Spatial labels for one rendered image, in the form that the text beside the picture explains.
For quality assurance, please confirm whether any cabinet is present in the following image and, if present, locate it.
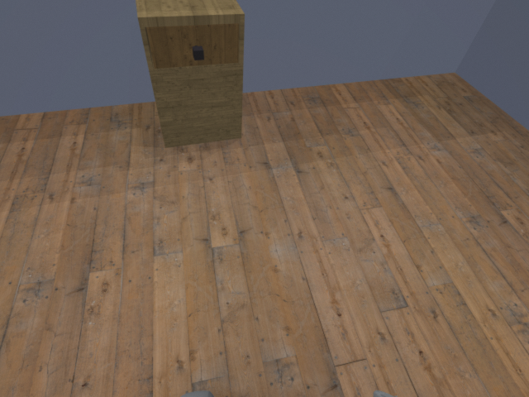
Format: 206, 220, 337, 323
136, 0, 245, 148

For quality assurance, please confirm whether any handle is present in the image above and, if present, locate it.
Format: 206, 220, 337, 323
193, 45, 204, 60

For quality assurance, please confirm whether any drawer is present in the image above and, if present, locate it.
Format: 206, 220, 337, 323
146, 23, 239, 69

